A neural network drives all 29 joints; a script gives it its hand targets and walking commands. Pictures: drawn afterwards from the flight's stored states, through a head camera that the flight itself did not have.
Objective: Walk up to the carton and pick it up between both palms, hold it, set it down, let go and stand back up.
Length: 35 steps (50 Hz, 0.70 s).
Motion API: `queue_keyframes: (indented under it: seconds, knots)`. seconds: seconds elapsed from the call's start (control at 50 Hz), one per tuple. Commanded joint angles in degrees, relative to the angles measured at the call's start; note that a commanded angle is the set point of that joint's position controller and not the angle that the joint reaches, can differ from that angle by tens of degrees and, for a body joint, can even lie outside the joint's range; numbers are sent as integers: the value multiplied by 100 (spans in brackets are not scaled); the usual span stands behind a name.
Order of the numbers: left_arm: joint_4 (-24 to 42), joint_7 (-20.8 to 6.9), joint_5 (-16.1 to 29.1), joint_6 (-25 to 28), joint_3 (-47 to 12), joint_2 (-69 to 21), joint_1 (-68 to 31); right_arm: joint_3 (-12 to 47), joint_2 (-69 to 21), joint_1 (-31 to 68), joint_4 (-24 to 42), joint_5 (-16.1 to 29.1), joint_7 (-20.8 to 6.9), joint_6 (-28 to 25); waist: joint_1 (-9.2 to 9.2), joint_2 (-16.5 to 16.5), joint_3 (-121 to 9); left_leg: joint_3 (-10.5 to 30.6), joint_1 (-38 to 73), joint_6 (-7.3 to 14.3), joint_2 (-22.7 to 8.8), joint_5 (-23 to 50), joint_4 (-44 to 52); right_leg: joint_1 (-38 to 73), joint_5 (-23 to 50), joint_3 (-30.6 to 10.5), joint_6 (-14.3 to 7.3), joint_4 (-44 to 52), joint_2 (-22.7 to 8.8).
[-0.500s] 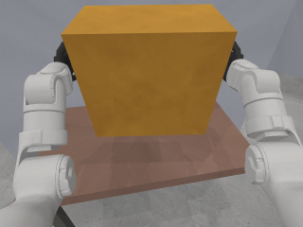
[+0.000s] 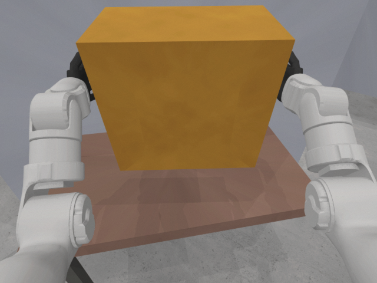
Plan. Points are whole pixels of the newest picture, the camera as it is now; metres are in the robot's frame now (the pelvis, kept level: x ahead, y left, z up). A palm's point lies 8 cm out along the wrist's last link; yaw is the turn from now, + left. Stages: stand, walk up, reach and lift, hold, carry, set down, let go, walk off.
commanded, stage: hold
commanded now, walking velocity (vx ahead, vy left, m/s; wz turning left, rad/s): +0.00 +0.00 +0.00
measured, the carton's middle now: (186, 94) +0.42 +0.00 +0.25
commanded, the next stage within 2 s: set down in 0.74 s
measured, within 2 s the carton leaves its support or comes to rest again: neither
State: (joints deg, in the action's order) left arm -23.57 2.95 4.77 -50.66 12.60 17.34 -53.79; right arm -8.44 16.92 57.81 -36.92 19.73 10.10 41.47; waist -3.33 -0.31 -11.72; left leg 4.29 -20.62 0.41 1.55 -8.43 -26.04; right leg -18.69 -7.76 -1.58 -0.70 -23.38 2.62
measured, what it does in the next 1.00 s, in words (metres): stands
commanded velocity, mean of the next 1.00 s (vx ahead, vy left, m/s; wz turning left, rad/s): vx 0.00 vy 0.00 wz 0.00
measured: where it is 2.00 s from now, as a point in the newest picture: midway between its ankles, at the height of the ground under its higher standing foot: outside the picture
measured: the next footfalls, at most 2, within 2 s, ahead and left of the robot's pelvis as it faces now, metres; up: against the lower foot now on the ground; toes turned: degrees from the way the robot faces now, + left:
none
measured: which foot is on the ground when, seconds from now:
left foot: down 0.00-1.00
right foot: down 0.00-1.00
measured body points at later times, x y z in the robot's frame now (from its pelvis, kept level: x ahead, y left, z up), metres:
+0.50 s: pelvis +0.00 +0.00 +0.00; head -0.05 +0.01 +0.45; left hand +0.40 +0.19 +0.29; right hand +0.40 -0.20 +0.28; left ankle +0.05 +0.11 -0.74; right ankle +0.05 -0.11 -0.74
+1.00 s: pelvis +0.00 +0.00 +0.00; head -0.05 +0.01 +0.45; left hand +0.42 +0.19 +0.30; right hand +0.40 -0.21 +0.31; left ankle +0.05 +0.11 -0.74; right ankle +0.05 -0.11 -0.74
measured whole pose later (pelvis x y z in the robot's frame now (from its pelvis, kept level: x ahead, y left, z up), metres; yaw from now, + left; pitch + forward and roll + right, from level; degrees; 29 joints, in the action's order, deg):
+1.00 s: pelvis +0.00 +0.00 +0.00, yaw +0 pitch +3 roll -1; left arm -33.2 0.0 3.4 -41.2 14.9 16.9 -57.6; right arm -8.4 16.7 60.0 -37.4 11.9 7.7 38.2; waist -3.3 -0.3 -11.8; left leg 4.3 -20.3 0.4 1.5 -8.4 -25.6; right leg -18.4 -7.8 -1.6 -0.7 -23.1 2.6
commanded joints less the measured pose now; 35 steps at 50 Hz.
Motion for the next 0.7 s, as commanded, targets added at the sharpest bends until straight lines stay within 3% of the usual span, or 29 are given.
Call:
queue_keyframes:
  seconds: [0.0,0.04,0.1,0.16,0.36,0.38,0.42,0.68]
  knots:
    - [1538,-971,638,336,-1487,-3141,-5132,2022,-3074,5993,2565,1451,-1361,-81,393,-31,-3528,30,987,-34,-166,463,745,2149,770,-316,-52,541,30]
    - [1338,-982,600,328,-1387,-3091,-5072,1973,-3075,5997,2480,1361,-1370,-62,380,88,-3349,40,859,9,-175,255,808,2146,588,-320,-55,574,20]
    - [1395,-963,620,337,-1450,-3126,-5147,1982,-3038,5981,2349,1380,-1379,-66,396,-49,-3379,49,895,-23,-182,246,816,2070,551,-303,-69,568,10]
    - [1333,-962,597,344,-1399,-3092,-5108,2036,-3076,6066,2438,1398,-1382,-80,446,59,-3407,39,923,11,-174,335,787,2096,634,-279,-48,557,34]
    - [1468,-974,589,325,-1438,-3127,-5076,2019,-3031,5927,2378,1436,-1382,-65,393,-41,-3450,46,1013,-42,-173,468,768,2170,791,-297,-60,536,37]
    - [1444,-988,586,313,-1375,-3059,-5010,2071,-3077,5973,2448,1447,-1368,-73,444,71,-3457,27,1009,-5,-158,576,738,2239,895,-315,-49,553,30]
    - [1446,-990,592,315,-1392,-3083,-5081,1983,-3029,5939,2400,1424,-1364,-50,385,-3,-3395,43,969,-32,-179,429,776,2178,751,-326,-59,557,23]
    - [1361,-990,561,315,-1333,-3027,-5023,2035,-3069,6016,2461,1428,-1362,-58,446,63,-3396,31,965,19,-161,435,777,2186,758,-319,-50,578,16]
